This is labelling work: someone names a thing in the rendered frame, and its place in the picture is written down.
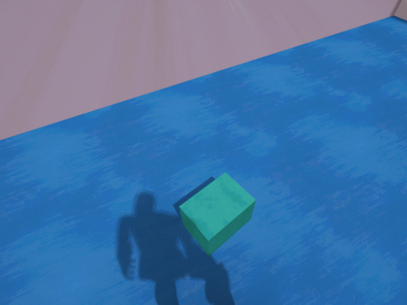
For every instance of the carton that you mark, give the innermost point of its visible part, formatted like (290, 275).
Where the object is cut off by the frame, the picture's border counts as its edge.
(217, 212)

